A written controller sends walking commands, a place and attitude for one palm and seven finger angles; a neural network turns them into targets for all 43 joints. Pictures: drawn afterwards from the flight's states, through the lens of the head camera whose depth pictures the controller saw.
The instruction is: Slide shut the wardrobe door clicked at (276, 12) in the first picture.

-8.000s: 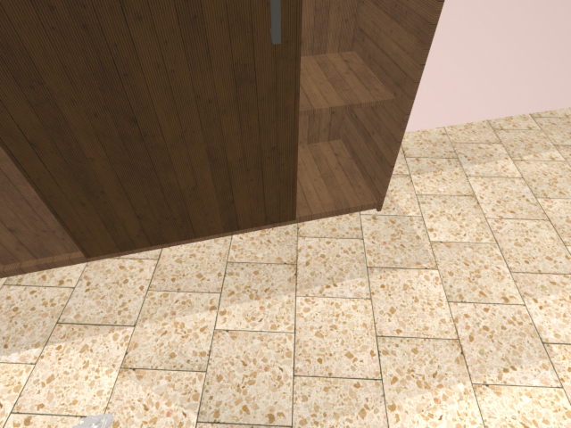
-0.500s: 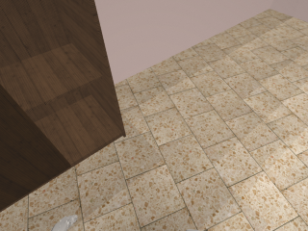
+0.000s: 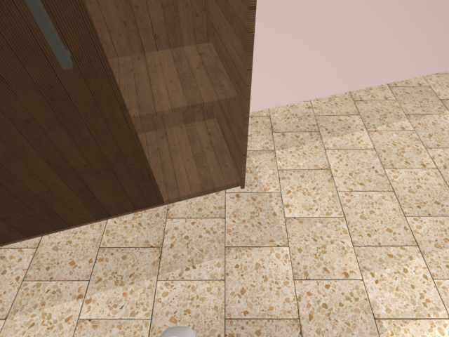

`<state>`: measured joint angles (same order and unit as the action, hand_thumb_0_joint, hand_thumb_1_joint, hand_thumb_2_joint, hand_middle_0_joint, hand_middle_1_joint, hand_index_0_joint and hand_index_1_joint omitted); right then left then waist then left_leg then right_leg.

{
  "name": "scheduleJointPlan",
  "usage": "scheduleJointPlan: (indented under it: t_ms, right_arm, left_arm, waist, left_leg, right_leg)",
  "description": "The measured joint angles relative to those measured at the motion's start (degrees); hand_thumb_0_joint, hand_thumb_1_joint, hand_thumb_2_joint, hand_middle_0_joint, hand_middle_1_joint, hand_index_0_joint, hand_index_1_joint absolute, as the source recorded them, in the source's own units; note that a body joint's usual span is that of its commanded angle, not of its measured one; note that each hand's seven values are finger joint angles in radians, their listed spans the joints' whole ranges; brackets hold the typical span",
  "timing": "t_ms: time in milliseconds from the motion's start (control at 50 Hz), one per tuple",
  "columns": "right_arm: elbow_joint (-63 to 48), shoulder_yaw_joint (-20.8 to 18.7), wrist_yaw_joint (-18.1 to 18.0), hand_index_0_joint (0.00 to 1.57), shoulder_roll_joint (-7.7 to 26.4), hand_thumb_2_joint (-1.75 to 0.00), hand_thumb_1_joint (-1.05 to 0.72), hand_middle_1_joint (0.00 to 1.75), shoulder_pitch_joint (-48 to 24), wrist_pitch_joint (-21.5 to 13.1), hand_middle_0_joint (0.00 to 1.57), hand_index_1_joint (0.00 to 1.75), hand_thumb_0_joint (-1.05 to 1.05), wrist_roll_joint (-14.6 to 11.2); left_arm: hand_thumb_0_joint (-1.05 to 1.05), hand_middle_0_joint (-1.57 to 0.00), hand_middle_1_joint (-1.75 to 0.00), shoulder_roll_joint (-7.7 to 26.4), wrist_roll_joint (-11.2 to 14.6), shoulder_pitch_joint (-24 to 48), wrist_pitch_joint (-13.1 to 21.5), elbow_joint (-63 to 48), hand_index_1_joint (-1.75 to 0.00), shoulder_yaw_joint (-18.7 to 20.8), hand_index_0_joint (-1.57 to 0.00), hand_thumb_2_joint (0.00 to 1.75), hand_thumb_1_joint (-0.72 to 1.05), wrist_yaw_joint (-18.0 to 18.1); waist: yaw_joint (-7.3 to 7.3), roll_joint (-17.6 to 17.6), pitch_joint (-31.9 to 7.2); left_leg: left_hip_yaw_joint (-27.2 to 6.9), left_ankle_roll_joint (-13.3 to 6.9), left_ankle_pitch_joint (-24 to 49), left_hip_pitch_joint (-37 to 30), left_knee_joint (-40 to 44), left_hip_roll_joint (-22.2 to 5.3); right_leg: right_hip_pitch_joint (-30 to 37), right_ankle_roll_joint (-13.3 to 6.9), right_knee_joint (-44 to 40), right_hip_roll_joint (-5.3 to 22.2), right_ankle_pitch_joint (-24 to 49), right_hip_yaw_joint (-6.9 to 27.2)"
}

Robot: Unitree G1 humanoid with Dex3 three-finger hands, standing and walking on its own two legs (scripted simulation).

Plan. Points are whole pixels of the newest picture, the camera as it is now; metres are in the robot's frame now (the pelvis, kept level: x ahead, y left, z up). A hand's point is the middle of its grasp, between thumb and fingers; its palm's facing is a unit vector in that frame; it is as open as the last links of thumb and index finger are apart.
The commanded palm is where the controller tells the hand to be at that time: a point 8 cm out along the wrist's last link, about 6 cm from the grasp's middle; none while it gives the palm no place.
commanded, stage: turn to face it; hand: left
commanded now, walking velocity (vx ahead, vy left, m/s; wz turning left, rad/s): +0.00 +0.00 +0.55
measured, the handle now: (50, 27) +0.69 +0.45 +0.18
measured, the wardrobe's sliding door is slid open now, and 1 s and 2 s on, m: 0.41 0.41 0.41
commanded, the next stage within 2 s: take the last steps up to it in 0.54 s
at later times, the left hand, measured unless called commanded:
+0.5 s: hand out of the picture +0.08 +0.23 -0.15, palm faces +0.24 -0.93 -0.29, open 7.4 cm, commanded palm none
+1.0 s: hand out of the picture -0.08 +0.13 -0.15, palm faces +0.48 -0.85 -0.24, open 7.4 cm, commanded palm none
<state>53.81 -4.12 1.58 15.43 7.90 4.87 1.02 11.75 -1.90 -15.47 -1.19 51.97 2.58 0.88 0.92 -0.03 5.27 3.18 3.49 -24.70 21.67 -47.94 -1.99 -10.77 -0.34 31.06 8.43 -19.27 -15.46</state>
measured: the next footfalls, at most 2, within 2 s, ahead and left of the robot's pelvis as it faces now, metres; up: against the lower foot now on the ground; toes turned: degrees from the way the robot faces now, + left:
left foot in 0.08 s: +0.03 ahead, +0.13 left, +0.00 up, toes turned +8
right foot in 0.52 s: +0.10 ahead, -0.09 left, +0.00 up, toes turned +10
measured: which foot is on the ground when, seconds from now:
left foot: up 0.00-0.06, down 0.08-0.52, up 0.54-1.00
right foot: down 0.00-0.08, up 0.10-0.50, down 0.52-1.00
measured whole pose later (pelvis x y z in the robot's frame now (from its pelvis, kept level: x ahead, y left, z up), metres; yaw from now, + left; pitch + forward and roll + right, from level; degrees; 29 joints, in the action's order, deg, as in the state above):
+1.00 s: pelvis +0.05 +0.00 +0.01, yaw +23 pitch -1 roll +2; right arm 59.5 -3.5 1.9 13.0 11.8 2.8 1.8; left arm 8.6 -2.1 -25.6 2.7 62.3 2.2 0.6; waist 3.3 1.5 0.2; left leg 1.8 2.0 -15.7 24.8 -50.0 -4.5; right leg -5.0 -1.6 18.9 3.7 -13.4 -11.7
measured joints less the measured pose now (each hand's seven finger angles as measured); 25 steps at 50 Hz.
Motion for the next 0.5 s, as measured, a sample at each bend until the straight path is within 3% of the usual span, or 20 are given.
scheduleJointPlan:
  t_ms: [60, 80, 140, 220, 360, 460, 500]
  right_arm:
    - [-1.68, 0.64, -0.02, 0.20, -0.38, -0.90, -0.91, 0.30, -1.49, -1.15, 0.20, 0.30, 0.00, 0.00]
    - [-2.48, 0.81, 0.04, 0.20, -0.21, -0.90, -0.91, 0.30, -1.73, -1.87, 0.20, 0.30, 0.00, 0.13]
    - [-3.41, 1.43, -0.36, 0.20, -1.21, -0.90, -0.91, 0.30, -2.52, -3.30, 0.20, 0.30, 0.00, -0.01]
    - [-3.44, 2.11, -1.30, 0.20, -2.03, -0.90, -0.91, 0.30, -1.49, -3.48, 0.20, 0.30, 0.00, 0.12]
    - [-2.29, 2.63, -1.40, 0.20, -3.59, -0.90, -0.90, 0.30, 1.00, -3.33, 0.21, 0.30, 0.00, 0.09]
    - [-1.12, 2.34, -1.48, 0.21, -4.09, -0.90, -0.90, 0.30, 3.08, -2.90, 0.21, 0.30, 0.00, 0.38]
    - [-0.49, 2.10, -1.56, 0.21, -3.92, -0.90, -0.90, 0.30, 3.98, -2.66, 0.21, 0.30, 0.00, 0.29]
  left_arm:
    - [0.01, -0.21, -0.30, 1.61, 0.18, -1.15, -0.52, 0.81, -0.30, 0.79, -0.20, 0.90, 0.90, -0.09]
    - [0.01, -0.21, -0.30, 2.08, 0.44, -1.73, -0.82, 0.93, -0.30, 1.11, -0.20, 0.90, 0.90, -0.21]
    - [0.01, -0.20, -0.30, 3.90, 0.57, -0.73, -2.85, 2.06, -0.30, 1.72, -0.20, 0.90, 0.90, 0.12]
    - [0.01, -0.20, -0.30, 4.27, 0.67, 1.39, -2.96, 2.11, -0.30, 1.97, -0.20, 0.90, 0.91, -0.22]
    - [0.01, -0.20, -0.30, 3.09, 0.89, 4.08, -2.09, 0.14, -0.30, 1.18, -0.19, 0.90, 0.91, -0.33]
    - [0.01, -0.20, -0.30, 1.48, 1.20, 5.74, -1.67, -0.55, -0.30, 0.44, -0.19, 0.90, 0.91, -0.18]
    - [0.01, -0.20, -0.30, 0.77, 1.34, 5.94, -0.97, -0.89, -0.30, 0.09, -0.20, 0.90, 0.91, -0.18]
  waist:
    - [0.72, -1.07, -0.16]
    - [0.73, -0.94, -0.61]
    - [1.14, -2.62, -0.01]
    - [0.87, -2.03, -0.30]
    - [-0.06, -0.80, -1.18]
    - [-1.56, 0.55, -1.59]
    - [-1.90, 1.17, -1.90]
  left_leg:
    - [2.14, -1.34, 4.75, -4.81, 11.00, 0.83]
    - [1.79, -2.98, 9.30, -5.96, 14.32, 0.83]
    - [0.82, -5.51, 5.82, -5.05, 11.56, 2.20]
    - [-2.02, -5.36, 7.19, -7.11, 15.93, 3.00]
    - [-5.35, -5.46, 10.29, -9.75, 21.44, 4.22]
    - [-7.17, -4.29, 9.72, -9.56, 20.48, 4.65]
    - [-7.77, -3.51, 8.82, -8.84, 18.83, 4.87]
  right_leg:
    - [-1.47, 1.35, 4.10, 1.51, -2.25, -1.80]
    - [-3.18, 1.99, 7.62, 1.91, -3.35, -1.71]
    - [-9.93, 3.95, 23.34, 0.75, -12.69, 6.47]
    - [-15.57, 5.02, 33.01, -1.41, -7.60, 11.73]
    - [-15.95, 5.94, 26.94, -3.09, -4.14, 14.27]
    - [-11.23, 5.26, 15.41, -5.28, -4.94, 13.77]
    - [-7.87, 4.78, 7.97, -6.25, -1.00, 13.19]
